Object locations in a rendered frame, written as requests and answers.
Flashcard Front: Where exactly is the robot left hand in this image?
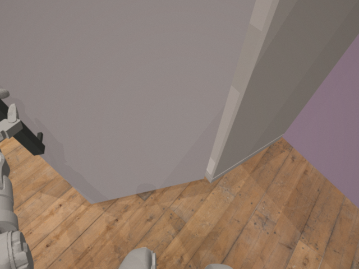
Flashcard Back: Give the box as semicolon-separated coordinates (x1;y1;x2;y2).
0;89;23;142

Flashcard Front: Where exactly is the fridge door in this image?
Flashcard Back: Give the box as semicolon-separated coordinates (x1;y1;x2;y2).
0;0;256;204

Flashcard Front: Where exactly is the robot left thigh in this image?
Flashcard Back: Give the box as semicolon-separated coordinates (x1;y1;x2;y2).
118;248;157;269

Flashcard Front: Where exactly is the handle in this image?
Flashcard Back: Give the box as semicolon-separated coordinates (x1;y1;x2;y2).
0;99;45;156

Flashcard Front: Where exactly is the left robot upper arm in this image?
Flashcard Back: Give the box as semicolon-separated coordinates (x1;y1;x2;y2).
0;231;34;269

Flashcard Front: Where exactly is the robot left forearm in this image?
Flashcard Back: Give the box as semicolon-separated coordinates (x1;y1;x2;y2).
0;149;19;234

